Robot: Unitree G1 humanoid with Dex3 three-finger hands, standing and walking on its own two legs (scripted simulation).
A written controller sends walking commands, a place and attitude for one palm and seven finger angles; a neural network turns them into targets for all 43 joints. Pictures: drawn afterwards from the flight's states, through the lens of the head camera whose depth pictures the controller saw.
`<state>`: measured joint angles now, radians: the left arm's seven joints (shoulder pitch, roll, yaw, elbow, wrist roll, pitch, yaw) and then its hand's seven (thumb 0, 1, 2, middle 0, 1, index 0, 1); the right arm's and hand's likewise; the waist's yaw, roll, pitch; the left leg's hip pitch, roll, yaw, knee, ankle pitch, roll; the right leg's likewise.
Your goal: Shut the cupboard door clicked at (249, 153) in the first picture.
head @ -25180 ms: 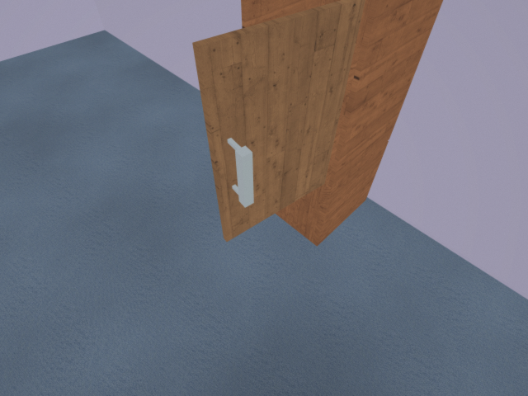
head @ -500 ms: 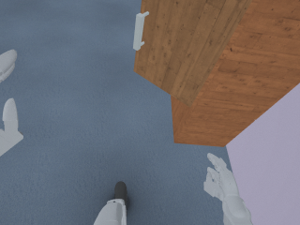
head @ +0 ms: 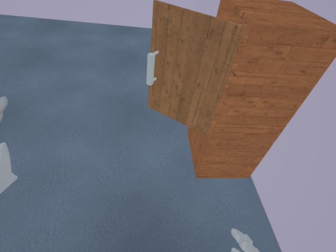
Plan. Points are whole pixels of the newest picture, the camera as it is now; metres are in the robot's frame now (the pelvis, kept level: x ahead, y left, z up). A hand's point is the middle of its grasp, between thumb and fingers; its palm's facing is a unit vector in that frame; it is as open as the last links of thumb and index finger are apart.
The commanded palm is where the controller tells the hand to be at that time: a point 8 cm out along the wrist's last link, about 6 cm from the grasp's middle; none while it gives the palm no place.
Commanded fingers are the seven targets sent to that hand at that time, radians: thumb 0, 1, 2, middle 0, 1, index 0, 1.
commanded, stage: stop stepping back and stand still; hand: left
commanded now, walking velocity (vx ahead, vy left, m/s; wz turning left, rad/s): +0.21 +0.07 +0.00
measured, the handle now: (153, 68) +0.98 +0.06 -0.05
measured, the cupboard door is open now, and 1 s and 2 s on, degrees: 55 55 55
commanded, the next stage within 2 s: let the arm hang, fingers relaxed in 0.70 s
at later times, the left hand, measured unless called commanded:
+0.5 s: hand out of the picture +0.22 +0.32 +0.20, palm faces +0.41 -0.78 -0.48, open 7.5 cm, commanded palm +0.15 +0.36 +0.18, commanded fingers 0.00 0.90 0.90 -0.20 -0.30 -0.20 -0.30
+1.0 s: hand (52, 247) +0.18 +0.27 -0.10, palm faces -0.02 -0.95 -0.30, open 7.4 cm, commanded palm none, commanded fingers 0.00 0.90 0.90 -0.20 -0.30 -0.20 -0.30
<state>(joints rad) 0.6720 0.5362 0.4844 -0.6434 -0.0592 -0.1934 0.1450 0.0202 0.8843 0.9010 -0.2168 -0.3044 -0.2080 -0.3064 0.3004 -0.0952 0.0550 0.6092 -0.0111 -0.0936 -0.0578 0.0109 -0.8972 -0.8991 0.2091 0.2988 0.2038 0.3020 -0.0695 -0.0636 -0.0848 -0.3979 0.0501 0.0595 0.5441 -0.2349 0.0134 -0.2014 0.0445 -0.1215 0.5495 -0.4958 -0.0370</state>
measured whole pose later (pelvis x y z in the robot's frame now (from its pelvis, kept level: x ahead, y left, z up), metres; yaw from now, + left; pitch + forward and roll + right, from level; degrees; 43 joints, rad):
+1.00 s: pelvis +0.02 +0.07 -0.01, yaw +2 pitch +0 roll -1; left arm 0.28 0.26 0.01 0.50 0.03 0.05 -0.01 0.01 0.90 0.90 -0.20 -0.30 -0.19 -0.30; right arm 0.16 -0.32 -0.02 0.79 -0.03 -0.01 0.00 0.01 -0.90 -0.90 0.21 0.30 0.20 0.30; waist -0.04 0.04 -0.01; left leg -0.36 0.04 0.11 0.62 -0.26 0.03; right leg -0.28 -0.03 -0.10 0.62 -0.33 -0.01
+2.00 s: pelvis +0.02 +0.08 +0.01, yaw +2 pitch -1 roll +0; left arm 0.32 0.12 0.02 1.13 0.02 0.00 0.03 0.00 0.90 0.90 -0.20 -0.30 -0.20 -0.30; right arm 0.33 -0.12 -0.02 1.12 -0.02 0.00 -0.03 0.00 -0.90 -0.90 0.20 0.30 0.20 0.30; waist -0.01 0.00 0.02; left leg -0.23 0.01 0.13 0.40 -0.15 0.05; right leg -0.17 -0.05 -0.09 0.41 -0.22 0.01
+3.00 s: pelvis +0.04 +0.10 -0.01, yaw +14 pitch +0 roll -2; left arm 0.18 0.22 0.08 0.99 0.02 0.06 0.03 0.01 0.90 0.90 -0.20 -0.30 -0.20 -0.30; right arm 0.23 -0.18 -0.05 0.99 -0.03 0.02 -0.01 0.00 -0.90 -0.90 0.21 0.30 0.20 0.30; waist -0.03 -0.03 0.11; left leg -0.37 -0.02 0.07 0.66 -0.30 0.08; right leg -0.37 -0.09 -0.09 1.00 -0.53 0.04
